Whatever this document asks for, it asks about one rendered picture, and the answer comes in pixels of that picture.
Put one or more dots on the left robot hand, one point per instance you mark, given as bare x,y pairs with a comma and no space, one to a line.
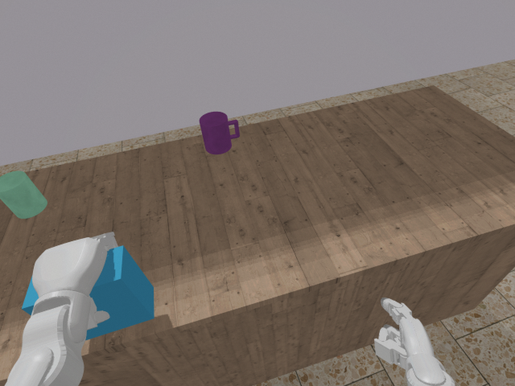
74,266

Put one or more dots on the right robot hand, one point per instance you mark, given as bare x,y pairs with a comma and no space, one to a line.
395,346

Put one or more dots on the sponge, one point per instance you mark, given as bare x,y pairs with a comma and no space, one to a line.
122,290

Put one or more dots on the table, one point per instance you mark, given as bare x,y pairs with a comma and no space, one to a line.
275,255

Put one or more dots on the right robot forearm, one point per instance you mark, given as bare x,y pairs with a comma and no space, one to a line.
426,370

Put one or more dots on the left robot forearm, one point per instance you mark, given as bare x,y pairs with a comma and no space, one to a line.
52,341

